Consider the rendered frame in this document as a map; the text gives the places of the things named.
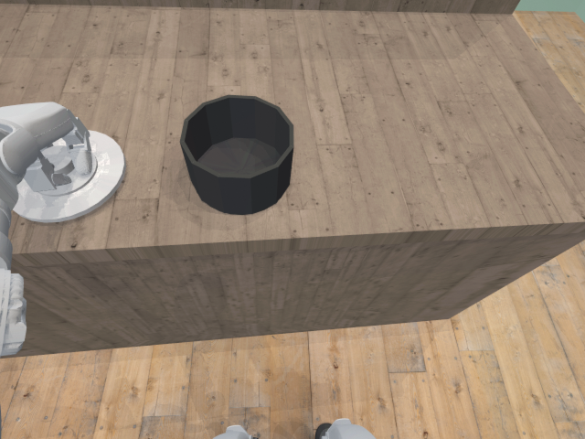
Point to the robot shin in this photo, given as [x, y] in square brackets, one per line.
[339, 422]
[236, 428]

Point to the robot left forearm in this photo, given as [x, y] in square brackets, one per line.
[18, 150]

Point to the robot right shin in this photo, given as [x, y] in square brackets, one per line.
[339, 422]

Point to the robot left shin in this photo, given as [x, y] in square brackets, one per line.
[236, 428]

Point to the pot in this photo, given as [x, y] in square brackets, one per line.
[239, 153]

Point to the left robot upper arm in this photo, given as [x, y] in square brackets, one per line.
[13, 307]

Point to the lid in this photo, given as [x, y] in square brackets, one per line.
[84, 194]

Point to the left robot hand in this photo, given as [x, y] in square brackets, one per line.
[47, 122]

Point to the knob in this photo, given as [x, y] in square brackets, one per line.
[58, 155]

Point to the table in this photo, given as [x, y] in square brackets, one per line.
[437, 158]

